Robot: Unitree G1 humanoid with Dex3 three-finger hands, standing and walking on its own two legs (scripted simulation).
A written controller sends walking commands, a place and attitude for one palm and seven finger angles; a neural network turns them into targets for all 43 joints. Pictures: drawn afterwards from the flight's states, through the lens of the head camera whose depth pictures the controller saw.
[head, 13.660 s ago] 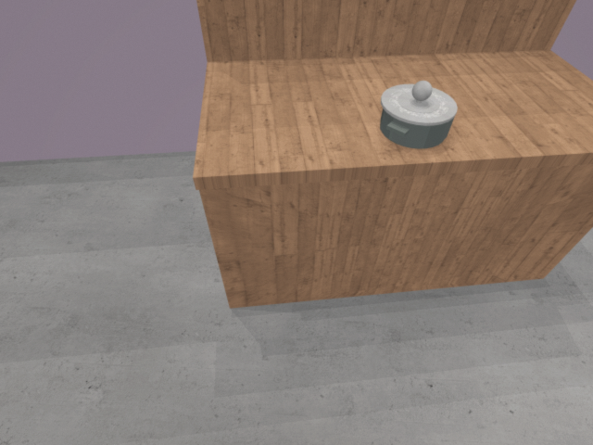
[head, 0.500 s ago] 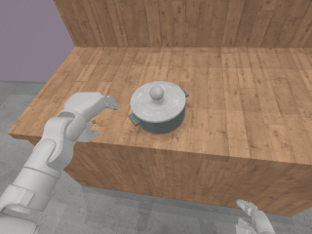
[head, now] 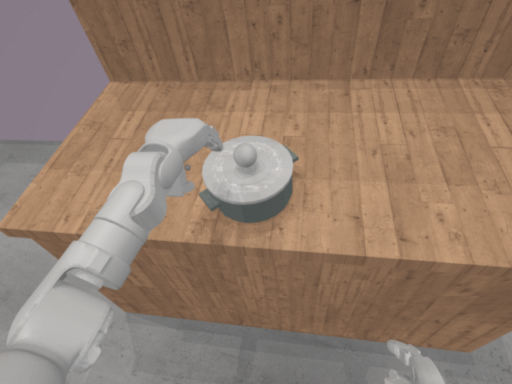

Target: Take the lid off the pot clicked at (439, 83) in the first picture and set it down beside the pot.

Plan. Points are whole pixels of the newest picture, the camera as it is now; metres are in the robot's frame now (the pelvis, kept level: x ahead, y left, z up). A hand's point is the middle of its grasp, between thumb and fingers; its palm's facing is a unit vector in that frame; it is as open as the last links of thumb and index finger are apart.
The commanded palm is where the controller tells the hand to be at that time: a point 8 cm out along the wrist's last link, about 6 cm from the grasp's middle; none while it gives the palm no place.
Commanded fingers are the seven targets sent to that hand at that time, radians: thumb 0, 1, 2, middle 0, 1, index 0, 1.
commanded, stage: move the open hand above the knob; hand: left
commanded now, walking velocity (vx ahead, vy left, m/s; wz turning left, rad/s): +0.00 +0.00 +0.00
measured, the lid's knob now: (245, 155) +0.54 +0.04 +0.03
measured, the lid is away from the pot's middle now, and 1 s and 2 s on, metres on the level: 0.00 0.00 0.00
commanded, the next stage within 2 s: lower the open fingers around the knob in 1.22 s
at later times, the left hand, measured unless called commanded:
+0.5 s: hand (243, 132) +0.50 +0.03 +0.13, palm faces -0.29 -0.03 -0.96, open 10.3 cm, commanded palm +0.50 +0.04 +0.18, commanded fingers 0.00 -0.32 1.40 -0.81 -0.08 -0.81 -0.08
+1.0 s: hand (241, 134) +0.50 +0.03 +0.12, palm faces -0.31 +0.00 -0.95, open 10.4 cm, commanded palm +0.51 +0.04 +0.18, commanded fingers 0.00 -0.32 1.40 -0.81 -0.08 -0.81 -0.08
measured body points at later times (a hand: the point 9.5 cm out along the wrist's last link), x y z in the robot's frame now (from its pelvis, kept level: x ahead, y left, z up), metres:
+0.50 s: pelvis +0.01 +0.00 +0.00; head +0.06 -0.04 +0.44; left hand +0.51 +0.03 +0.18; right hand +0.06 -0.26 -0.15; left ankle -0.02 +0.10 -0.74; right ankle -0.01 -0.11 -0.74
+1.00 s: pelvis +0.01 +0.00 +0.00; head +0.07 -0.03 +0.44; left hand +0.51 +0.03 +0.17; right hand +0.05 -0.26 -0.15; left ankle -0.02 +0.10 -0.74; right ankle -0.01 -0.11 -0.74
